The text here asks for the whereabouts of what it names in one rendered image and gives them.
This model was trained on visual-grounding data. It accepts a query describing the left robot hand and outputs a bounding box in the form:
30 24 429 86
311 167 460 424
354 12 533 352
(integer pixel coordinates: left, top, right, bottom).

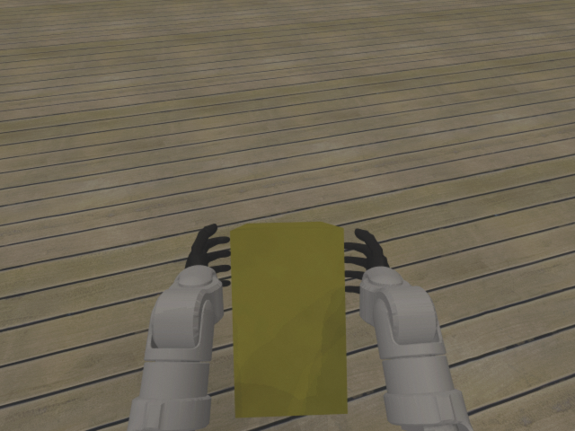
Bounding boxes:
185 224 231 286

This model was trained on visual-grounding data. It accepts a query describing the right robot hand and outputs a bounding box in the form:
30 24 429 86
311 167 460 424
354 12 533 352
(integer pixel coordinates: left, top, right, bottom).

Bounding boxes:
344 229 390 294

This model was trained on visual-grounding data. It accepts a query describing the carton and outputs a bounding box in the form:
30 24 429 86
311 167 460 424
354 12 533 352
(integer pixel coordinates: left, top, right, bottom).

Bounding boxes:
230 222 348 418

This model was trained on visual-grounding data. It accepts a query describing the right robot forearm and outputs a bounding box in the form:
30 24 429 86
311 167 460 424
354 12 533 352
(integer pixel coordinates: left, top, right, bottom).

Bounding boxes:
359 267 473 431

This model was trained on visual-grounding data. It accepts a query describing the left robot forearm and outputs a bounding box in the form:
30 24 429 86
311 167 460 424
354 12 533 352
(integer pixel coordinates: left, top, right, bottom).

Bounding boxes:
127 265 224 431

